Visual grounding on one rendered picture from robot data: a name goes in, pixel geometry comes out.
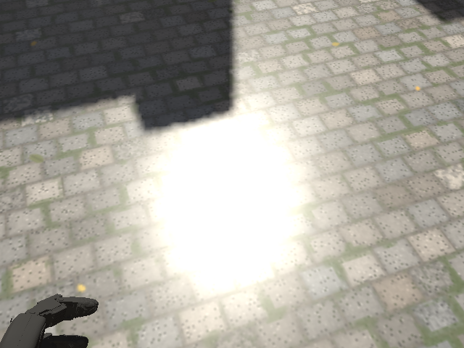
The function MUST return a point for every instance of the left robot hand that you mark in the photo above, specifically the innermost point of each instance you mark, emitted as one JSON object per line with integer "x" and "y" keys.
{"x": 27, "y": 329}

